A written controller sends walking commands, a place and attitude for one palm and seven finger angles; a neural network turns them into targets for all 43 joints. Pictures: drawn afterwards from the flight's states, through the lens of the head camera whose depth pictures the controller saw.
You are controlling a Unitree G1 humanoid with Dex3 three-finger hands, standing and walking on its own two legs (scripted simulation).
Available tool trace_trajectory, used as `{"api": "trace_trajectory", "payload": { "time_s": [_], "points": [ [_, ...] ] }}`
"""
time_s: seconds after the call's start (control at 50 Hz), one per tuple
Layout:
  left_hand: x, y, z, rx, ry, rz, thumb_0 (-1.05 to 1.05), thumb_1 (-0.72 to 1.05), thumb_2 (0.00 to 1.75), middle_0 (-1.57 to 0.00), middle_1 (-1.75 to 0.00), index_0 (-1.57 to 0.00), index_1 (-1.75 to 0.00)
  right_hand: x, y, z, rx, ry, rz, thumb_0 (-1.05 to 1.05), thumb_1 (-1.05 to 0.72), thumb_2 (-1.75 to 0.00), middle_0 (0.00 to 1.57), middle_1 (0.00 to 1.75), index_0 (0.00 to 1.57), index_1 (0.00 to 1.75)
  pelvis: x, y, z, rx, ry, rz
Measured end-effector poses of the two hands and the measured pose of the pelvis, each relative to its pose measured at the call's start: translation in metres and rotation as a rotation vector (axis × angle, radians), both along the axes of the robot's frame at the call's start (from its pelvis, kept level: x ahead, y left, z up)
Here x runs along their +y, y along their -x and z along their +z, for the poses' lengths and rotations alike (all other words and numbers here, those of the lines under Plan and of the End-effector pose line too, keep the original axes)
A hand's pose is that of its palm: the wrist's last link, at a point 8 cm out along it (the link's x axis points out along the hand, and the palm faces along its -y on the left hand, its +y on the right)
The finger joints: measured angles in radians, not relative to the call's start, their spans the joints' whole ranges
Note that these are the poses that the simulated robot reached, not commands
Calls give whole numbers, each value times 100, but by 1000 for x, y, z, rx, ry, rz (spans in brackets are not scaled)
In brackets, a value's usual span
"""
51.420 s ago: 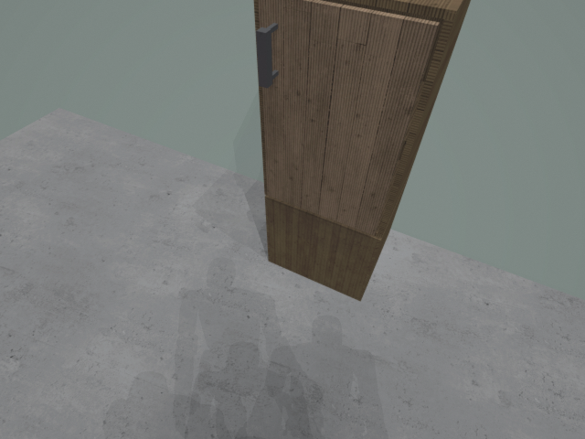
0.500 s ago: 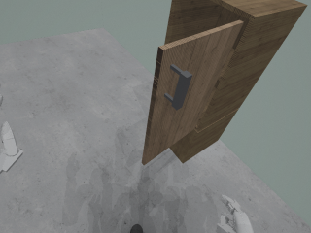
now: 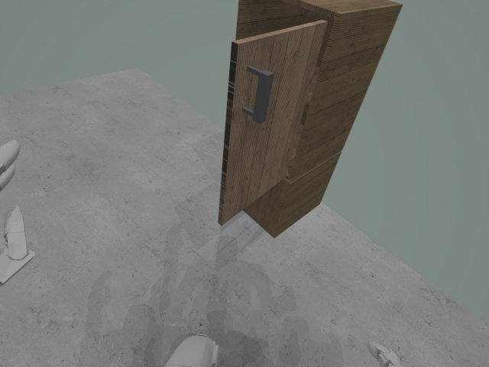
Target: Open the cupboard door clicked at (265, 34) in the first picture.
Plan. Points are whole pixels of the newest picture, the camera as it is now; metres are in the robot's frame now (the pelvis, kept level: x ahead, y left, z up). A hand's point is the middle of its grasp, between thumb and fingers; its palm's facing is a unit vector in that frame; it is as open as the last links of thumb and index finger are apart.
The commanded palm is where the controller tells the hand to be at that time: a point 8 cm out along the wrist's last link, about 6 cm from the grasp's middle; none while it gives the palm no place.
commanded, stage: stop stepping back and stand still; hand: left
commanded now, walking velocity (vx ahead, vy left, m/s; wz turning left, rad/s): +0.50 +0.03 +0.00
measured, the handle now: (255, 94) +0.66 +0.01 +0.16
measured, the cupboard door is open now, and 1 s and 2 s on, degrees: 95 95 95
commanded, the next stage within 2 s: let the arm hang, fingers relaxed in 1.36 s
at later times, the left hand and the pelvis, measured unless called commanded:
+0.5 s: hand out of the picture +0.08 +0.28 +0.21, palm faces +0.44 -0.73 -0.53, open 7.4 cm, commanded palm +0.02 +0.32 +0.20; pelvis -0.11 +0.01 +0.01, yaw +1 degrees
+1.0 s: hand out of the picture +0.13 +0.27 +0.20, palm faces +0.36 -0.73 -0.58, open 7.4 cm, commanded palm +0.06 +0.32 +0.20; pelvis -0.07 +0.02 +0.02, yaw +1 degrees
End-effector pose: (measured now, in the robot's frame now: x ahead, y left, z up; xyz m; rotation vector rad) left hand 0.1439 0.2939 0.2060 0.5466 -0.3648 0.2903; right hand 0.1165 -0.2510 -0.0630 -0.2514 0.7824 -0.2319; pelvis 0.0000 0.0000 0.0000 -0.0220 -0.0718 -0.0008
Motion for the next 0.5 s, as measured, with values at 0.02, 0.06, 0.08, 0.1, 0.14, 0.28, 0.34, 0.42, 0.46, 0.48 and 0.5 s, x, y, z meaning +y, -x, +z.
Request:
{"api": "trace_trajectory", "payload": {
  "time_s": [0.02, 0.06, 0.08, 0.1, 0.14, 0.28, 0.34, 0.42, 0.46, 0.48, 0.5],
  "points": [
    [2, 14, 3, -17, -7, -5, 2, 89, 90, -21, -30, -21, -30, 2, 11, 2, 26, 11, -1, 1, -90, -90, 21, 30, 20, 30, 2, 5, 3, 16, -3, -1],
    [12, 36, 9, -65, -5, 22, 2, 88, 90, -22, -30, -21, -30, 8, 28, 11, 50, 39, 1, 1, -90, -90, 21, 30, 20, 30, 6, 16, 12, 51, -11, -9],
    [19, 45, 11, -90, 8, 47, 1, 88, 90, -22, -30, -22, -30, 12, 35, 15, 45, 55, 7, 1, -90, -90, 21, 30, 20, 30, 9, 22, 15, 64, -13, -13],
    [27, 52, 13, -116, 24, 74, 1, 88, 90, -22, -30, -22, -30, 16, 40, 19, 30, 70, 18, 1, -90, -90, 21, 30, 20, 30, 14, 29, 17, 73, -13, -15],
    [43, 60, 15, -175, 42, 116, 1, 88, 90, -22, -30, -21, -30, 23, 45, 19, -34, 102, 52, 1, -90, -90, 21, 30, 20, 30, 27, 47, 10, 76, 12, 2],
    [57, 74, 20, -119, 50, 122, 1, 89, 90, -21, -30, -20, -30, 67, 77, 20, -118, -65, 33, 1, -90, -90, 20, 30, 20, 30, 39, 91, 21, 29, 3, 8],
    [41, 86, 19, -59, 52, 71, 1, 89, 90, -21, -30, -20, -30, 78, 93, 23, -85, -104, 40, 1, -90, -90, 21, 30, 20, 30, 35, 98, 30, 44, 15, -1],
    [25, 101, 21, 2, 9, 51, 1, 89, 90, -21, -30, -21, -30, 75, 105, 17, -32, -107, 45, 1, -90, -90, 21, 30, 20, 30, 27, 104, 34, 66, 21, -8],
    [22, 105, 23, 19, -30, 75, 1, 89, 90, -21, -30, -21, -30, 68, 106, 9, -18, -109, 49, 1, -90, -90, 21, 30, 20, 30, 21, 106, 30, 77, 17, 4],
    [20, 107, 22, 20, -60, 91, 1, 89, 90, -21, -30, -21, -30, 62, 104, 1, -15, -112, 53, 1, -90, -90, 21, 30, 20, 30, 17, 108, 23, 86, 0, 14],
    [19, 108, 20, 16, -90, 106, 1, 89, 90, -21, -30, -21, -30, 56, 101, -8, -12, -112, 60, 1, -90, -90, 21, 30, 20, 30, 14, 111, 14, 99, -26, 17]
  ]
}}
